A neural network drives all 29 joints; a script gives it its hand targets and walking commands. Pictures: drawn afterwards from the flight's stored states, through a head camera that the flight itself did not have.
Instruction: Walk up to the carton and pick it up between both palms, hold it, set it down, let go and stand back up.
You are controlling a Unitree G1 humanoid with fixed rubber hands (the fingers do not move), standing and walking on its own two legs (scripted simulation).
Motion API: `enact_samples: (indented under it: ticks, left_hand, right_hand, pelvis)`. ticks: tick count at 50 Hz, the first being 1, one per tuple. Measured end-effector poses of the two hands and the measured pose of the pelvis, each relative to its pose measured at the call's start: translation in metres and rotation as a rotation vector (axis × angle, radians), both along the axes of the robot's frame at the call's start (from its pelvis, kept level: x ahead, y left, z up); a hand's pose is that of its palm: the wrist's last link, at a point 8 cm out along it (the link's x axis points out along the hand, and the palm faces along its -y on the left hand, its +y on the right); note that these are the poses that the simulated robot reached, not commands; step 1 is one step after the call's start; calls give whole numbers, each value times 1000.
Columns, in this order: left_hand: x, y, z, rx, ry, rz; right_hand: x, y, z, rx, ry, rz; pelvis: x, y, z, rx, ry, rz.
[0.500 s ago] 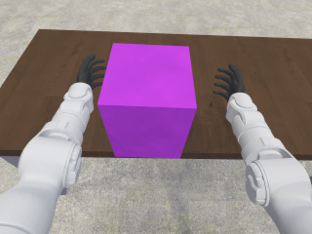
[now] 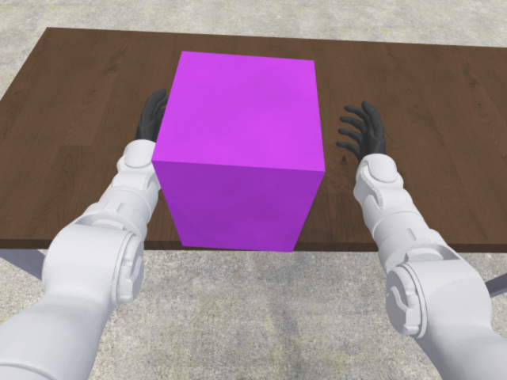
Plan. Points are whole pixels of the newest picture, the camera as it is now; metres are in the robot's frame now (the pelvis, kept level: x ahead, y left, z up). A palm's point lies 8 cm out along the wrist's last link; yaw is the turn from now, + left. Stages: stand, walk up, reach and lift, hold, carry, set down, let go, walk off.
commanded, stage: reach and lift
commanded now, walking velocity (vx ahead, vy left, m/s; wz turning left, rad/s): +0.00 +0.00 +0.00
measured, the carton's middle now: (242, 161) +0.46 +0.03 +0.05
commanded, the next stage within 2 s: none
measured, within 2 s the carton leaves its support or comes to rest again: leaves its support in 1.58 s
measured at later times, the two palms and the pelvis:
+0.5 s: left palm (156, 148) +0.45 +0.16 +0.09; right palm (342, 174) +0.42 -0.13 +0.07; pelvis +0.01 +0.03 +0.02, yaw +0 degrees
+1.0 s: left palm (154, 153) +0.44 +0.17 +0.09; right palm (342, 175) +0.42 -0.13 +0.07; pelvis +0.03 +0.02 +0.02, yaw +0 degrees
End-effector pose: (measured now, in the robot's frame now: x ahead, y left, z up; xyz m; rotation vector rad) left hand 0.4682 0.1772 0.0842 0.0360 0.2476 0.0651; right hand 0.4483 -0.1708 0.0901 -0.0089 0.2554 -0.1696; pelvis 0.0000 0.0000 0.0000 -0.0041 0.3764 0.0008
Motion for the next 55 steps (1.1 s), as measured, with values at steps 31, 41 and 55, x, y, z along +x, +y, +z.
enact_samples:
  ticks: [31,41,55]
  left_hand:
    - [-20,-13,3,22,-19,-34]
    - [-25,-13,3,29,-24,-24]
    - [-29,-12,3,14,-27,-17]
  right_hand:
    - [-30,45,-17,-50,-45,-11]
    - [-31,45,-17,-52,-55,-1]
    - [-33,46,-16,-52,-67,3]
  pelvis:
    - [19,29,21,-22,-203,-13]
    - [27,27,22,-24,-230,-9]
    - [26,19,23,-13,-240,12]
